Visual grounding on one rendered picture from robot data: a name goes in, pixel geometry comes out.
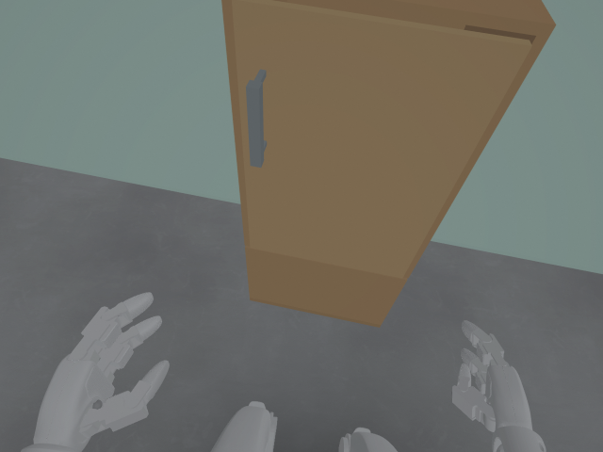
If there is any robot left thigh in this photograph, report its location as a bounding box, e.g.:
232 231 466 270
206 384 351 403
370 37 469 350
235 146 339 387
211 406 277 452

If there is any robot right thigh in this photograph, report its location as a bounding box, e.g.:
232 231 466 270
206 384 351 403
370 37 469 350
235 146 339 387
338 431 398 452

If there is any cupboard door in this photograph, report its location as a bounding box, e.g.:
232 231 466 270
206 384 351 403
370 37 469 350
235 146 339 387
232 0 532 278

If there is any right robot hand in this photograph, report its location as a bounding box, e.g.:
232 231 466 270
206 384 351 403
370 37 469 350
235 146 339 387
452 320 532 434

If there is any left robot hand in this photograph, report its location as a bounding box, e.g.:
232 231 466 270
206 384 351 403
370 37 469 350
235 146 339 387
33 292 170 452

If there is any robot right forearm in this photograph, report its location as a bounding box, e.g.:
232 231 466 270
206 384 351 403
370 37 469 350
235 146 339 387
492 426 546 452

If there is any handle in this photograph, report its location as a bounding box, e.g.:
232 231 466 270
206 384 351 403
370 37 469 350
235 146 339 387
246 70 267 168

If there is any robot thigh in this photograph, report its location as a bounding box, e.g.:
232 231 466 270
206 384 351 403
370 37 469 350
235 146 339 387
211 406 277 452
338 431 398 452

